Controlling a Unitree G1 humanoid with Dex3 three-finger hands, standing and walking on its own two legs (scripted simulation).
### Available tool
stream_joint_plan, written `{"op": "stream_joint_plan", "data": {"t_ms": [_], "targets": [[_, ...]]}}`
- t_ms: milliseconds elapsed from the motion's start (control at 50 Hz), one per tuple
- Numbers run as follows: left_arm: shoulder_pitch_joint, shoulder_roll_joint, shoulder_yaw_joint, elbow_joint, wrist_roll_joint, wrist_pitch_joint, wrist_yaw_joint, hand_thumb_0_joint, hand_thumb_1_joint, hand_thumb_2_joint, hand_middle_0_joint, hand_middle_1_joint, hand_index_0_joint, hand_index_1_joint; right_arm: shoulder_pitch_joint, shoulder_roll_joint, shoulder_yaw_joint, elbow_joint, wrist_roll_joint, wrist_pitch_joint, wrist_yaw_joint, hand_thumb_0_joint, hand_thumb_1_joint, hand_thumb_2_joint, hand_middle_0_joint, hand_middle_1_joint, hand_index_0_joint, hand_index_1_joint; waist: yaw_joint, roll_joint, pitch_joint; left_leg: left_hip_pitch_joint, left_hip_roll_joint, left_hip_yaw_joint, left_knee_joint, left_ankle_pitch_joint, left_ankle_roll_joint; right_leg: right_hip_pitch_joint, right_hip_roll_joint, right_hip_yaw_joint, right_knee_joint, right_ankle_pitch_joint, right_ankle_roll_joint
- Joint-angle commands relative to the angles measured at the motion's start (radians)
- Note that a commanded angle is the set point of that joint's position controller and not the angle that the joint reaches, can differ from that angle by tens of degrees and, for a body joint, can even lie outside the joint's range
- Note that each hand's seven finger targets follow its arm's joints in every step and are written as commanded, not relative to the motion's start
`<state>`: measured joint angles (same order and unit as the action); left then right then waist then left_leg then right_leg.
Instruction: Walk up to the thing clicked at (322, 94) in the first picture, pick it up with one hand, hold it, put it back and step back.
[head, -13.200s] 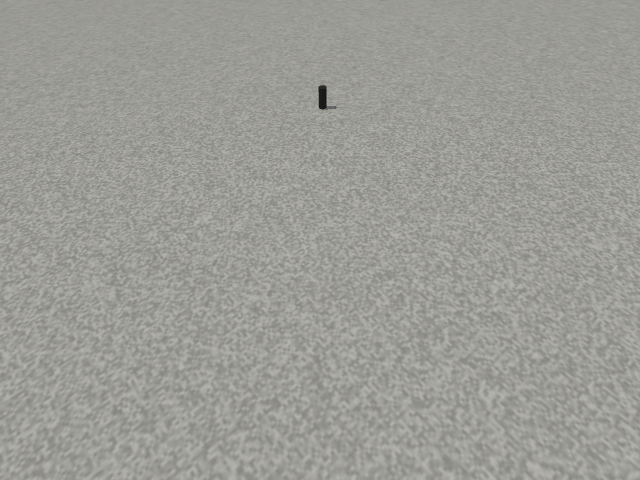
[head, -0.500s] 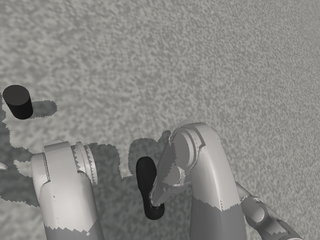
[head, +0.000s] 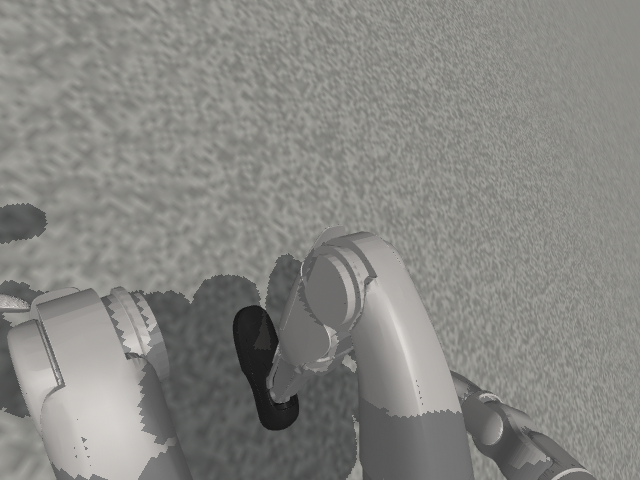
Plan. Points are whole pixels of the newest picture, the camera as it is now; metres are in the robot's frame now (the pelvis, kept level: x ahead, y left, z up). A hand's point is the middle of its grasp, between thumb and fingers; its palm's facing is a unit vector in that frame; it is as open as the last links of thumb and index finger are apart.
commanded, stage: close in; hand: left
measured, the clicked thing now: out of the picture +0.45 +0.25 -0.22
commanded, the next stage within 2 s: close in 0.28 s
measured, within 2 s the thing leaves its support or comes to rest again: leaves its support in 1.54 s
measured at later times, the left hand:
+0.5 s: hand out of the picture +0.43 +0.24 -0.20, palm faces +0.26 -0.97 -0.01, open 16.5 cm
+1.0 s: hand out of the picture +0.43 +0.23 -0.20, palm faces +0.25 -0.97 -0.02, open 7.8 cm
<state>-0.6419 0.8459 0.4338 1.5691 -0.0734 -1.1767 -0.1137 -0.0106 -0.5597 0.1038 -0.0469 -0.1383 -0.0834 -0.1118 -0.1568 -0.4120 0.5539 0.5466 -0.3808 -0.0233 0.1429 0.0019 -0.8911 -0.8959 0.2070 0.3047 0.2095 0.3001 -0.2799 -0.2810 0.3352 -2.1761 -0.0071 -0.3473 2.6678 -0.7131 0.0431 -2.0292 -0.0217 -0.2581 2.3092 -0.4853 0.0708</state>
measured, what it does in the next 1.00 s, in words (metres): stands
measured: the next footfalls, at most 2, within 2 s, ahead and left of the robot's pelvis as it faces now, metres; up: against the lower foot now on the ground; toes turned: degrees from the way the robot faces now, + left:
none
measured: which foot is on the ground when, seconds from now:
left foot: down 0.00-1.00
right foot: down 0.00-1.00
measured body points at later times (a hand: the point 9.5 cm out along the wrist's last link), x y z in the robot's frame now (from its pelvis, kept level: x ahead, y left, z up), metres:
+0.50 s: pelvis +0.00 +0.00 +0.00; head +0.24 +0.20 +0.32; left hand +0.41 +0.29 -0.20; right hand +0.16 -0.24 -0.02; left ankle +0.09 +0.11 -0.25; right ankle +0.18 -0.13 -0.25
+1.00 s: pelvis +0.01 +0.00 +0.00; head +0.25 +0.20 +0.32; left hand +0.42 +0.29 -0.20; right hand +0.16 -0.25 -0.02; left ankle +0.09 +0.11 -0.25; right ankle +0.18 -0.13 -0.25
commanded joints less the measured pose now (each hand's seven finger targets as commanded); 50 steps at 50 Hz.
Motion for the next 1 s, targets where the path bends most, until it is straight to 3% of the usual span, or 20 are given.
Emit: {"op": "stream_joint_plan", "data": {"t_ms": [0, 60, 180, 220, 280, 380, 420, 480, 640, 820, 900, 980], "targets": [[-0.212, 0.148, 0.01, -0.103, 0.012, -0.093, 0.066, 0.0, -0.484, 0.167, -0.059, -0.157, -0.074, -0.144, 0.002, -0.365, -0.121, -0.017, -0.008, 0.024, -0.02, 0.0, -0.894, -0.899, 0.2, 0.3, 0.2, 0.3, -0.143, 0.551, -0.497, 0.341, 0.052, 0.033, -0.418, 0.046, -0.074, 0.239, 0.059, -0.104, -0.102, 0.029, -0.058], [-0.19, 0.147, 0.005, -0.1, 0.029, -0.1, 0.091, 0.0, -0.462, 0.185, -0.052, -0.154, -0.059, -0.148, -0.003, -0.362, -0.119, -0.013, -0.015, 0.031, -0.016, 0.0, -0.892, -0.9, 0.2, 0.3, 0.2, 0.3, -0.131, 0.57, -0.492, 0.353, 0.056, 0.033, -0.425, 0.042, -0.078, 0.238, 0.063, -0.104, -0.103, 0.027, -0.059], [-0.188, 0.139, 0.009, -0.102, 0.041, -0.106, 0.136, 0.0, -0.449, 0.205, -0.044, -0.152, -0.044, -0.153, -0.003, -0.362, -0.116, -0.011, -0.019, 0.04, -0.013, 0.0, -0.893, -0.902, 0.2, 0.3, 0.2, 0.3, -0.141, 0.569, -0.509, 0.374, 0.062, 0.019, -0.418, 0.096, -0.081, 0.251, 0.066, -0.112, -0.094, 0.071, -0.059], [-0.198, 0.134, -0.004, -0.1, 0.044, -0.108, 0.145, 0.0, -0.42, 0.217, -0.04, -0.156, -0.039, -0.158, 0.0, -0.361, -0.113, -0.002, -0.022, 0.039, -0.011, 0.0, -0.894, -0.902, 0.2, 0.3, 0.2, 0.3, -0.156, 0.563, -0.509, 0.358, 0.058, 0.021, -0.408, 0.094, -0.076, 0.262, 0.07, -0.114, -0.1, 0.078, -0.057], [-0.193, 0.132, -0.01, -0.103, 0.056, -0.105, 0.158, 0.0, -0.425, 0.228, -0.038, -0.155, -0.034, -0.161, -0.003, -0.354, -0.114, -0.004, -0.019, 0.04, -0.009, 0.0, -0.891, -0.902, 0.2, 0.3, 0.2, 0.3, -0.147, 0.558, -0.492, 0.352, 0.06, 0.019, -0.411, 0.086, -0.075, 0.249, 0.07, -0.109, -0.102, 0.068, -0.061], [-0.212, 0.116, -0.023, -0.111, 0.054, -0.11, 0.173, 0.0, -0.433, 0.206, -0.066, -0.1, -0.032, -0.133, -0.011, -0.353, -0.116, 0.007, -0.02, 0.034, -0.004, 0.0, -0.893, -0.907, 0.2, 0.299, 0.2, 0.299, -0.156, 0.546, -0.491, 0.337, 0.059, 0.022, -0.405, 0.056, -0.072, 0.247, 0.074, -0.112, -0.108, 0.051, -0.058], [-0.201, 0.125, -0.014, -0.11, 0.049, -0.112, 0.178, 0.0, -0.273, 0.318, -0.213, -0.241, -0.185, -0.266, -0.012, -0.354, -0.115, 0.004, -0.018, 0.033, -0.004, 0.0, -0.881, -0.902, 0.2, 0.299, 0.199, 0.299, -0.151, 0.542, -0.497, 0.338, 0.06, 0.018, -0.408, 0.051, -0.071, 0.25, 0.075, -0.113, -0.111, 0.045, -0.061], [-0.213, 0.134, -0.016, -0.115, 0.051, -0.116, 0.18, 0.0, -0.067, 0.397, -0.284, -0.31, -0.257, -0.332, -0.019, -0.35, -0.112, 0.007, -0.018, 0.033, -0.004, 0.0, -0.877, -0.901, 0.2, 0.299, 0.199, 0.299, -0.152, 0.544, -0.506, 0.34, 0.061, 0.021, -0.402, 0.065, -0.071, 0.253, 0.077, -0.111, -0.109, 0.055, -0.061], [-0.212, 0.119, -0.033, -0.116, 0.06, -0.115, 0.186, 0.0, 0.264, 0.546, -0.414, -0.419, -0.378, -0.445, -0.011, -0.348, -0.112, 0.023, -0.024, 0.035, -0.003, 0.0, -0.863, -0.898, 0.2, 0.299, 0.199, 0.299, -0.153, 0.571, -0.525, 0.375, 0.06, 0.025, -0.388, 0.146, -0.078, 0.274, 0.077, -0.116, -0.098, 0.116, -0.062], [-0.216, 0.101, -0.041, -0.12, 0.068, -0.104, 0.206, 0.0, 0.553, 0.76, -0.64, -0.641, -0.604, -0.663, -0.013, -0.344, -0.114, 0.019, -0.026, 0.038, 0.004, 0.0, -0.858, -0.896, 0.2, 0.299, 0.199, 0.299, -0.154, 0.56, -0.523, 0.367, 0.056, 0.026, -0.387, 0.126, -0.075, 0.276, 0.077, -0.114, -0.105, 0.099, -0.064], [-0.247, 0.103, -0.057, -0.114, 0.08, -0.104, 0.211, 0.0, 0.688, 0.86, -0.78, -0.767, -0.749, -0.784, -0.022, -0.345, -0.115, 0.02, -0.023, 0.039, 0.005, 0.0, -0.858, -0.894, 0.2, 0.299, 0.199, 0.299, -0.167, 0.563, -0.482, 0.35, 0.059, 0.015, -0.409, 0.062, -0.076, 0.233, 0.074, -0.12, -0.103, 0.048, -0.067], [-0.254, 0.102, -0.065, -0.116, 0.073, -0.107, 0.207, 0.0, 0.651, 0.993, -0.97, -0.966, -0.944, -0.983, -0.012, -0.341, -0.112, 0.025, -0.026, 0.035, 0.005, 0.0, -0.861, -0.894, 0.2, 0.299, 0.199, 0.299, -0.17, 0.54, -0.517, 0.347, 0.054, 0.023, -0.387, 0.084, -0.068, 0.267, 0.078, -0.109, -0.114, 0.074, -0.063]]}}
